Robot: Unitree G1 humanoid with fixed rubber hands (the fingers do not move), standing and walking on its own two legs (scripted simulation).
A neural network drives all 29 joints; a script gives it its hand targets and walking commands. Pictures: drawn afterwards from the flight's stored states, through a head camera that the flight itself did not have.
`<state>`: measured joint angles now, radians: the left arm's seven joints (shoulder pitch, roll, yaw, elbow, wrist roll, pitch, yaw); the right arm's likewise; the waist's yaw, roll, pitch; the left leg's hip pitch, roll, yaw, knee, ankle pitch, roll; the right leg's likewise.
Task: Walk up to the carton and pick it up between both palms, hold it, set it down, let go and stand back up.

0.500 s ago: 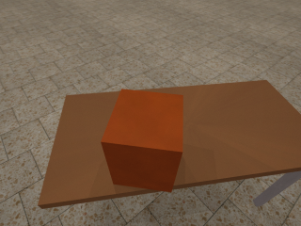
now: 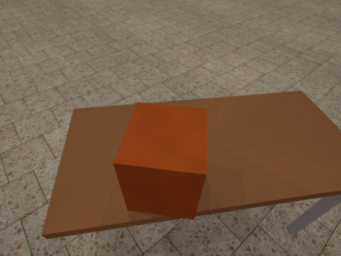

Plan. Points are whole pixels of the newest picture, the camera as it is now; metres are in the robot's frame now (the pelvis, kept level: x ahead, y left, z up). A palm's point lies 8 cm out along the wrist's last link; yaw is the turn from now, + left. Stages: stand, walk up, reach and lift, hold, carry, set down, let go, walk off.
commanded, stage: stand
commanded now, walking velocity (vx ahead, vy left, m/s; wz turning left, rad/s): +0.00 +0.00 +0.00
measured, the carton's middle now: (165, 161) +0.39 +0.01 -0.02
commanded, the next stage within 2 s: none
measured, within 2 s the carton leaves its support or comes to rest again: neither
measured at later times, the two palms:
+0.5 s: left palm out of the picture +0.04 +0.26 -0.12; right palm out of the picture +0.04 -0.26 -0.12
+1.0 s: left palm out of the picture +0.03 +0.26 -0.12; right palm out of the picture +0.03 -0.25 -0.12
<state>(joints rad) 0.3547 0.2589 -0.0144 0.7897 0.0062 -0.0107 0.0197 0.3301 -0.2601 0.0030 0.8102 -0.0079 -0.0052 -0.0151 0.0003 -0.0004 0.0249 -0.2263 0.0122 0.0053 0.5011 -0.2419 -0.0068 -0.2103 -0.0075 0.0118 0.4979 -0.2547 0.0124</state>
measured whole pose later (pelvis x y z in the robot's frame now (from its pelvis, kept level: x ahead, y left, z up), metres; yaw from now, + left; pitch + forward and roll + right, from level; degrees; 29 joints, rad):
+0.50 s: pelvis +0.00 +0.00 +0.00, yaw +0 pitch -2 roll +0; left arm 0.36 0.25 -0.01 0.84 0.01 -0.01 0.03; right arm 0.33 -0.25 0.00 0.86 -0.01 0.00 -0.02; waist 0.00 0.00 0.03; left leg -0.21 0.01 0.01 0.48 -0.23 0.00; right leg -0.20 -0.01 0.02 0.48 -0.24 0.02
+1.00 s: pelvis +0.01 +0.00 +0.00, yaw -1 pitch -2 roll +0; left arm 0.35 0.24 -0.01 0.90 0.01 -0.01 0.03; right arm 0.33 -0.24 0.00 0.92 0.00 0.00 -0.03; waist 0.00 0.00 0.03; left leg -0.20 0.01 0.01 0.46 -0.23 0.00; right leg -0.19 -0.01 0.03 0.46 -0.24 0.02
